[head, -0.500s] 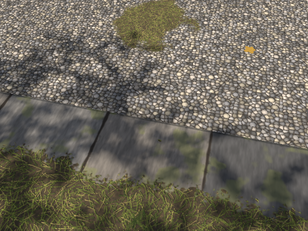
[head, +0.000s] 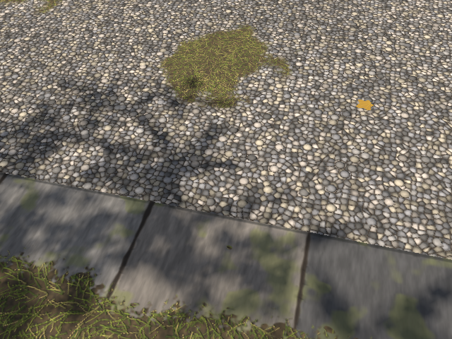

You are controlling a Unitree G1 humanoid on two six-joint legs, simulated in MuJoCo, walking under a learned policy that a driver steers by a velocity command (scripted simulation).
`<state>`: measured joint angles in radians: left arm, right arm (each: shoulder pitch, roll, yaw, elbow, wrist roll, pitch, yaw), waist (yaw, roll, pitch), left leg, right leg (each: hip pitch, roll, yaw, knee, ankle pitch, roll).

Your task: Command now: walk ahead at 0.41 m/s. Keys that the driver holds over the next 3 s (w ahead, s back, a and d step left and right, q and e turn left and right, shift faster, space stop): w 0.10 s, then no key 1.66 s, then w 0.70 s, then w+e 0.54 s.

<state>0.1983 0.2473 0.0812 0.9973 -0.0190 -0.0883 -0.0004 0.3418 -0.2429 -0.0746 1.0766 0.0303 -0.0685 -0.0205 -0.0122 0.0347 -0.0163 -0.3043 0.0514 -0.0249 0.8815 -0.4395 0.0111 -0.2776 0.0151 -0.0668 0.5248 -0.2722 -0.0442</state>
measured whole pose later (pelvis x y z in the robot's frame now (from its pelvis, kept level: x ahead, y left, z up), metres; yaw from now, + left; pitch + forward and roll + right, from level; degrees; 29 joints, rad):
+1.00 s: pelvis +0.24 +0.03 +0.00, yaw -1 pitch +0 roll +0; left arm 0.25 0.18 0.04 1.10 0.00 -0.03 0.04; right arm 0.15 -0.22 -0.04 1.05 0.00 -0.01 -0.02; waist 0.00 0.00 0.03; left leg -0.29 -0.01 0.05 0.48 -0.18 0.04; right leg -0.19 -0.02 -0.02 0.50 -0.31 0.01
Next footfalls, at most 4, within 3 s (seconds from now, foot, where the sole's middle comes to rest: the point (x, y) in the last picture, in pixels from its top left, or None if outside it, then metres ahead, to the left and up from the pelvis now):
0.34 left None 0.33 0.13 -0.77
0.68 right None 0.25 -0.09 -0.77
2.44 left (196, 291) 0.67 0.14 -0.77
3.00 right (275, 212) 0.96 -0.13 -0.77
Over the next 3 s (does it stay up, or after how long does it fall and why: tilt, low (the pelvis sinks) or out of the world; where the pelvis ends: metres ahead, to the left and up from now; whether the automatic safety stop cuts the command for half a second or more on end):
stays up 0.81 -0.01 -0.02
